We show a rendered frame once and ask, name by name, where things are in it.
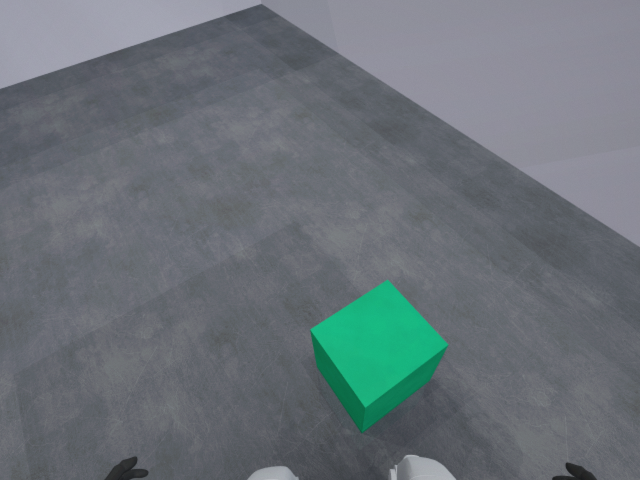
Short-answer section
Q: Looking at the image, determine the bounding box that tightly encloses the robot left hand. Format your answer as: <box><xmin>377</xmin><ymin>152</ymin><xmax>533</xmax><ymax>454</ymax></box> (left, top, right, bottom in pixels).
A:
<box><xmin>105</xmin><ymin>456</ymin><xmax>148</xmax><ymax>480</ymax></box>

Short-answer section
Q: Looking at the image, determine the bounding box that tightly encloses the robot right thigh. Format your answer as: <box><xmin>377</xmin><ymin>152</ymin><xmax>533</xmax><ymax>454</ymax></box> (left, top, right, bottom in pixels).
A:
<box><xmin>389</xmin><ymin>457</ymin><xmax>456</xmax><ymax>480</ymax></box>

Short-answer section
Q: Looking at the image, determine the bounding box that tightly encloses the carton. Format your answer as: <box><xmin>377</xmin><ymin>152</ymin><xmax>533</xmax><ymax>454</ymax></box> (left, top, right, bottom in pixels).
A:
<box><xmin>310</xmin><ymin>280</ymin><xmax>448</xmax><ymax>433</ymax></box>

